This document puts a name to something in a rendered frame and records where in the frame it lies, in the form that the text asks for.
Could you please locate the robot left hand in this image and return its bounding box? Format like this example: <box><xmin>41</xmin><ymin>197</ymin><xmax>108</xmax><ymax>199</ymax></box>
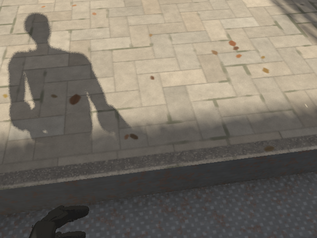
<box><xmin>29</xmin><ymin>205</ymin><xmax>89</xmax><ymax>238</ymax></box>

